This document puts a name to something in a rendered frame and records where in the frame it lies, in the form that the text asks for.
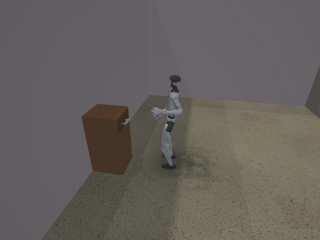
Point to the robot left forearm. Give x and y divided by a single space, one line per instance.
171 112

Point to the handle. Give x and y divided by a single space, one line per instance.
126 122

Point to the left robot shin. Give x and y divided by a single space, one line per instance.
167 154

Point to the robot left hand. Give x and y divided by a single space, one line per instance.
155 111

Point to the robot left upper arm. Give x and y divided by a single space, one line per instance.
176 102

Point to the cabinet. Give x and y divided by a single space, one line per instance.
109 151

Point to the drawer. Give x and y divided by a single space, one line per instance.
122 120

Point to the right robot thigh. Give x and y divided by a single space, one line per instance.
169 137

